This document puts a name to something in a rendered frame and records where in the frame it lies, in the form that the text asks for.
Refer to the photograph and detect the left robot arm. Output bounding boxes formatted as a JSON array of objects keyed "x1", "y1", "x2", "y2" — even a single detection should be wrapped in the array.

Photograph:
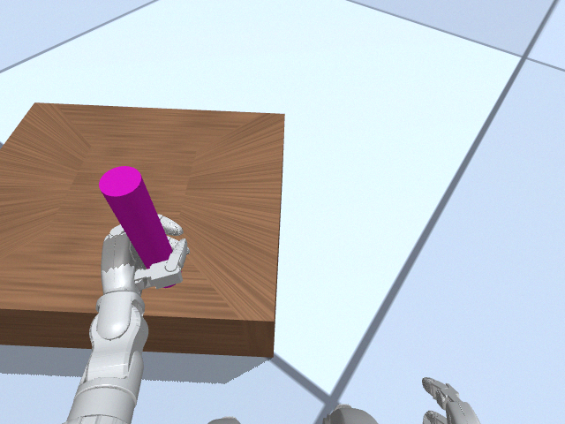
[{"x1": 63, "y1": 291, "x2": 148, "y2": 424}]

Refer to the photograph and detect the right robot hand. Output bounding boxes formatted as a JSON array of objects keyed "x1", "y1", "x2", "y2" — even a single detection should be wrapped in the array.
[{"x1": 422, "y1": 377, "x2": 480, "y2": 424}]

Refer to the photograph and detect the can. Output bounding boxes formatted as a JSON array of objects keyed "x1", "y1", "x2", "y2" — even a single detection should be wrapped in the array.
[{"x1": 99, "y1": 166, "x2": 182, "y2": 288}]

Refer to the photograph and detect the left robot hand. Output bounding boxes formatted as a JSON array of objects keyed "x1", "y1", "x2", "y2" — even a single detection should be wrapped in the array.
[{"x1": 101, "y1": 214, "x2": 190, "y2": 297}]

